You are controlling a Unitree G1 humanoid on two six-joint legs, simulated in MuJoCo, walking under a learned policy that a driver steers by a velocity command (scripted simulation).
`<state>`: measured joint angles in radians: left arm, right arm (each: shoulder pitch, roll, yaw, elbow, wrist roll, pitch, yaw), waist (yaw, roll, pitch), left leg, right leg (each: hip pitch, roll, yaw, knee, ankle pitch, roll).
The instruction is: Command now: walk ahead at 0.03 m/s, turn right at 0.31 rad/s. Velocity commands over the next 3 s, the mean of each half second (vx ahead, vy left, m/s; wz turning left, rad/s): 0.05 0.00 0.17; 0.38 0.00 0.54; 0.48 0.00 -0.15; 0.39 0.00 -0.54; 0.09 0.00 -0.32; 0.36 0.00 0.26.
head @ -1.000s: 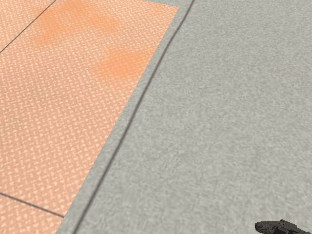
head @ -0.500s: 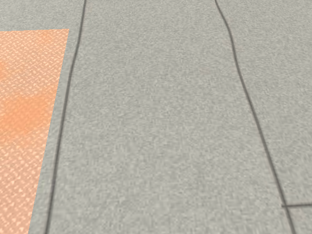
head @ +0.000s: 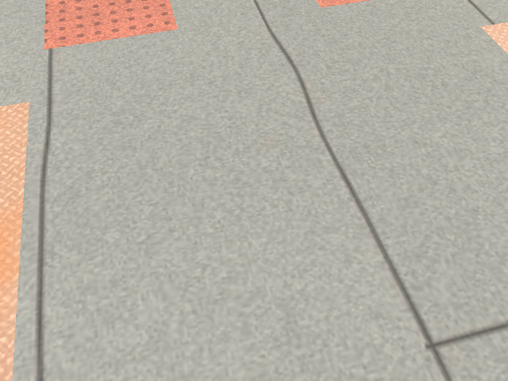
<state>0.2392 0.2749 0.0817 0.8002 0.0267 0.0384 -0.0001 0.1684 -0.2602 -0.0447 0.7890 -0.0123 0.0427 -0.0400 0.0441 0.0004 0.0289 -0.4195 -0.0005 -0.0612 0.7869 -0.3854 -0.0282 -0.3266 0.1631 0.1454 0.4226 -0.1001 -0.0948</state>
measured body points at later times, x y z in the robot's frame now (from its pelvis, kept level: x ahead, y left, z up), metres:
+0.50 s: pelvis +0.01 +0.01 +0.00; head +0.03 +0.01 +0.45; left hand +0.08 +0.32 -0.11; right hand +0.12 -0.26 -0.13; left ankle +0.01 +0.13 -0.74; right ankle -0.02 -0.09 -0.74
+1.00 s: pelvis +0.16 +0.10 -0.03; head +0.20 +0.12 +0.42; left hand -0.01 +0.30 -0.16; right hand +0.46 -0.01 -0.12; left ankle +0.22 +0.19 -0.74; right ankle +0.00 -0.08 -0.70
